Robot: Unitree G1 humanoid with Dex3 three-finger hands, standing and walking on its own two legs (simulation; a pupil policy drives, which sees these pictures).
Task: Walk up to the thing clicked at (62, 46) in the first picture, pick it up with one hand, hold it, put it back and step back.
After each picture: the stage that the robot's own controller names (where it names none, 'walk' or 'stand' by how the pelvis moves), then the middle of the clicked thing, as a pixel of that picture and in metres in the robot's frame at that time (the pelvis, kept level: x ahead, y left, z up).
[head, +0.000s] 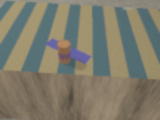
stand; (64, 52) +0.63 +0.10 -0.09
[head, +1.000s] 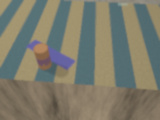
walk; (43, 56) +0.55 +0.21 -0.07
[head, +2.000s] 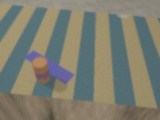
stand; (41, 70) +0.49 +0.19 -0.09
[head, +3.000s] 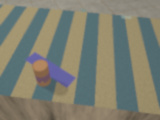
stand; (42, 73) +0.48 +0.19 -0.09
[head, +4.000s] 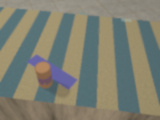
stand; (44, 75) +0.47 +0.18 -0.09
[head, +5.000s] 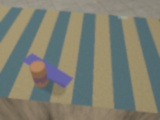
stand; (39, 74) +0.47 +0.20 -0.09
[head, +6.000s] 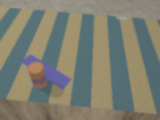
stand; (37, 75) +0.47 +0.20 -0.09
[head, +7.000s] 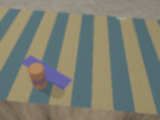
rise first; (38, 76) +0.46 +0.20 -0.09
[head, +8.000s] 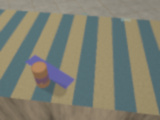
rise first; (41, 75) +0.47 +0.22 -0.09
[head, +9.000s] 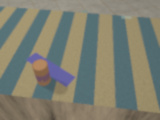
go down; (42, 72) +0.48 +0.21 -0.09
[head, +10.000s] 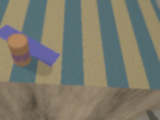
go down; (20, 50) +0.49 +0.19 -0.03
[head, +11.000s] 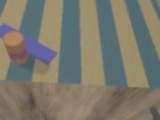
go down; (16, 48) +0.50 +0.21 -0.02
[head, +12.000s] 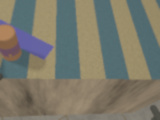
close in; (8, 43) +0.49 +0.21 +0.00
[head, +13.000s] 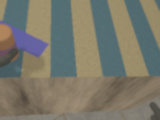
close; (4, 44) +0.48 +0.20 +0.01
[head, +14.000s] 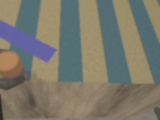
lift; (12, 70) +0.39 +0.20 +0.00
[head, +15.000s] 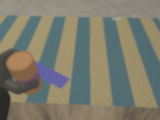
lift; (26, 74) +0.31 +0.16 +0.15
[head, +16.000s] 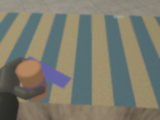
hold; (33, 81) +0.32 +0.15 +0.11
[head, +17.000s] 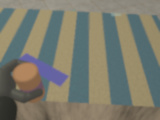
hold; (30, 83) +0.31 +0.16 +0.09
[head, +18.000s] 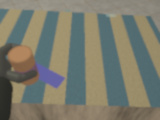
crouch; (25, 66) +0.37 +0.18 +0.10
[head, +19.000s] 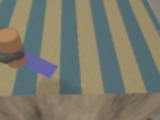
lower; (12, 49) +0.45 +0.20 +0.08
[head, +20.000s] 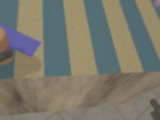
lower; out of the picture +0.47 +0.20 +0.01
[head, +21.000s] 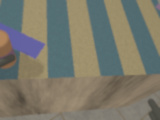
lower; (1, 50) +0.46 +0.20 +0.01
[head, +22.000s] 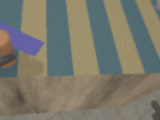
lower; (1, 49) +0.46 +0.20 +0.01
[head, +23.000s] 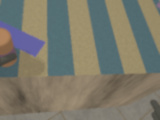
lower; (2, 48) +0.46 +0.19 +0.01
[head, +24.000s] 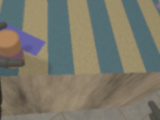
open; (10, 50) +0.46 +0.17 +0.01
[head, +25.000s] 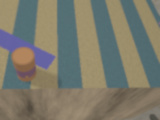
sink last; (25, 65) +0.42 +0.15 -0.02
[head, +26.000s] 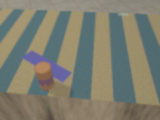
stand; (45, 76) +0.45 +0.18 -0.04
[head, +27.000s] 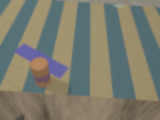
stand; (41, 72) +0.44 +0.17 -0.04
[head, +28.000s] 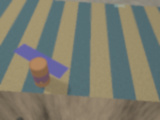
stand; (40, 72) +0.44 +0.18 -0.03
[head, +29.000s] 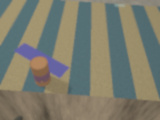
stand; (41, 72) +0.44 +0.17 -0.03
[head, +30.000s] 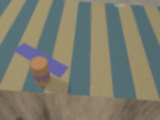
stand; (40, 72) +0.44 +0.17 -0.03
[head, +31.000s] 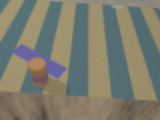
stand; (39, 73) +0.44 +0.17 -0.03
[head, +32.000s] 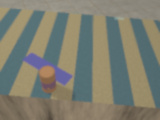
stand; (48, 79) +0.45 +0.16 -0.08
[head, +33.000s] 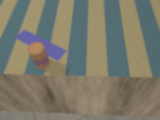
walk; (39, 56) +0.50 +0.21 -0.07
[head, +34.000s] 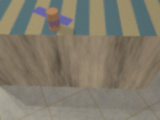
walk; (53, 19) +0.80 +0.18 -0.07
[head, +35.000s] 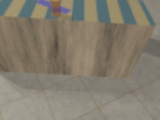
stand; (55, 7) +1.03 +0.19 -0.07
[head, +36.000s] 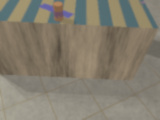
stand; (58, 11) +1.03 +0.17 -0.09
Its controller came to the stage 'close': yes
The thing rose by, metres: 0.22
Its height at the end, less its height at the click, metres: +0.00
